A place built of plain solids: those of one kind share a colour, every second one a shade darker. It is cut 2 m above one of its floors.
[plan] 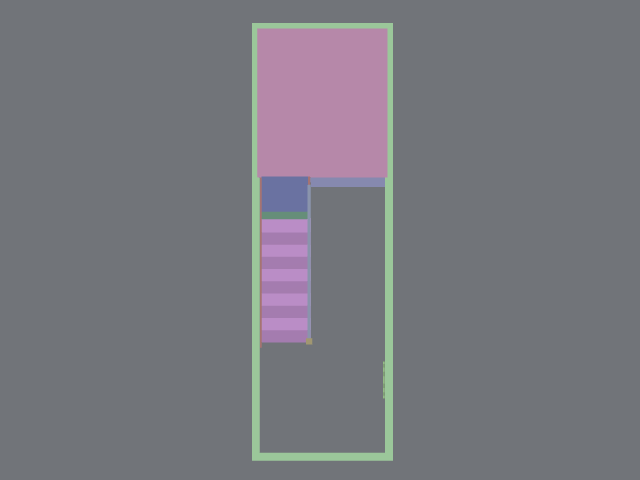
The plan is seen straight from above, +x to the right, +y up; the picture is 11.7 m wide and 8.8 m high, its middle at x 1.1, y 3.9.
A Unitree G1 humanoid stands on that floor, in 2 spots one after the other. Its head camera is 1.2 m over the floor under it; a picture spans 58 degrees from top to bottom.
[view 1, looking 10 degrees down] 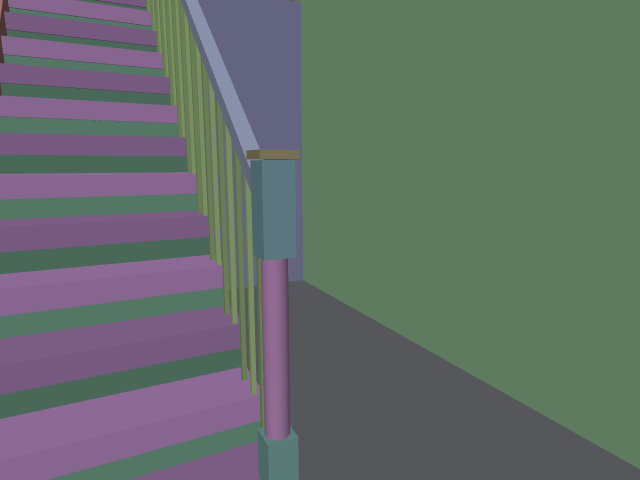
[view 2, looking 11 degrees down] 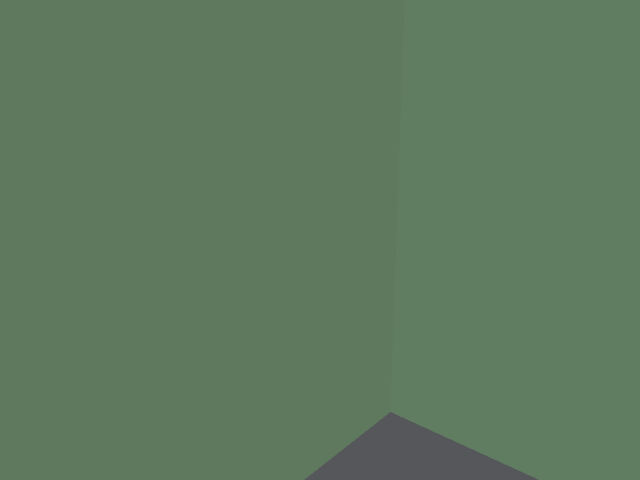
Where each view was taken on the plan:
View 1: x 0.46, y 0.87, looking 63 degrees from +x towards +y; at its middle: wall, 4.11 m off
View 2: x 1.61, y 1.00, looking -138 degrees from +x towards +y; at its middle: wall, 1.53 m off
